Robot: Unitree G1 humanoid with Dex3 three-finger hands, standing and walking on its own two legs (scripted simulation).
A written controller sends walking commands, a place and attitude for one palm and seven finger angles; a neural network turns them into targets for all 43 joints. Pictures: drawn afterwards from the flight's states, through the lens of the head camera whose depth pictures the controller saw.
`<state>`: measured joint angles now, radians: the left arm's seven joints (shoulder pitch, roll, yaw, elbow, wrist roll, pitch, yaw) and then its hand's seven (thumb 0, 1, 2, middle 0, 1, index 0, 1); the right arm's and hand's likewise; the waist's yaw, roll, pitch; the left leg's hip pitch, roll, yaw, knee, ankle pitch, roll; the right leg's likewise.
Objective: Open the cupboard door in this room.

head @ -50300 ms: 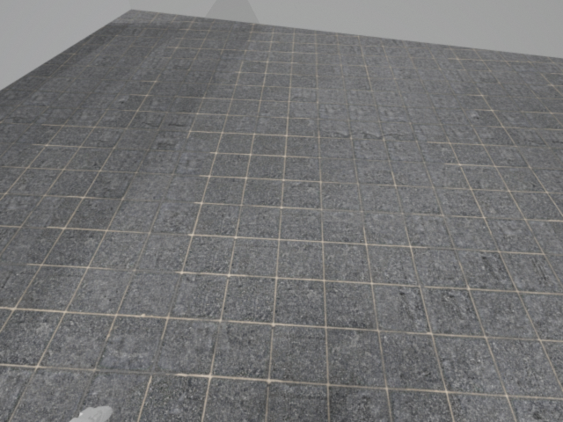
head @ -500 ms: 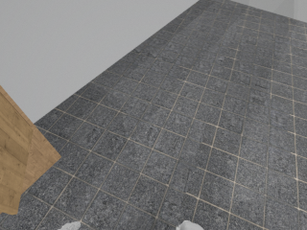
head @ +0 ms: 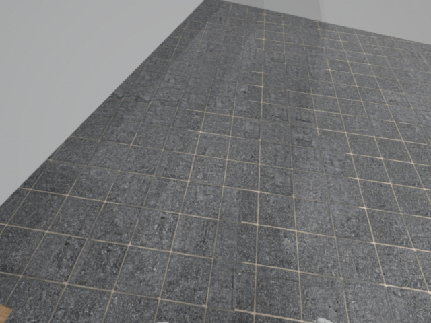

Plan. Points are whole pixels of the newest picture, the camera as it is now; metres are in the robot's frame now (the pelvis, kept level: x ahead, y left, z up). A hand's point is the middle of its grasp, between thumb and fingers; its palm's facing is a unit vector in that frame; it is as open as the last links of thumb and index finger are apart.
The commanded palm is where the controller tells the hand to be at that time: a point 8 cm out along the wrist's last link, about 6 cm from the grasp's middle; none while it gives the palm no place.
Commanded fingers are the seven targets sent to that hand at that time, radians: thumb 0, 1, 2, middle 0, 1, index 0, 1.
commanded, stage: walk to a spot facing it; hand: left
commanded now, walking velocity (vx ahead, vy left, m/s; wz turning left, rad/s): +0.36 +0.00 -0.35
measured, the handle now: out of the picture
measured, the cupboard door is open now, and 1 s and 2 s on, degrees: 47 47 47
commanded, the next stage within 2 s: turn to face it in 0.88 s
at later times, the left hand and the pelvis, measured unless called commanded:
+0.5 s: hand (179, 235) +0.33 +0.10 -0.15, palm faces -0.11 -0.97 -0.21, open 7.2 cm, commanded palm none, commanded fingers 0.00 0.90 0.90 -0.20 -0.30 -0.20 -0.30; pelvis +0.22 -0.08 +0.01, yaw -8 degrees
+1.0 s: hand (201, 164) +0.55 +0.07 -0.15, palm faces -0.18 -0.96 -0.21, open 7.3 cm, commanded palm none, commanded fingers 0.00 0.90 0.90 -0.20 -0.30 -0.20 -0.30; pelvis +0.46 -0.11 +0.01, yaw -13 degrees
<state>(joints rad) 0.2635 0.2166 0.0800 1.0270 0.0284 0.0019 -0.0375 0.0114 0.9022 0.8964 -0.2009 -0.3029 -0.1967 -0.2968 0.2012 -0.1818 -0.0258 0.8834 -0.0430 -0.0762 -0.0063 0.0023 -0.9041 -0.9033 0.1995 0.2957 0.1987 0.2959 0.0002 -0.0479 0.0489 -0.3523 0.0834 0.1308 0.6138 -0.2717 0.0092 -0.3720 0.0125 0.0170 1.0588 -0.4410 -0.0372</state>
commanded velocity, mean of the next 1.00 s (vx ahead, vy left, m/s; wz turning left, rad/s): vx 0.33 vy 0.00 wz -0.14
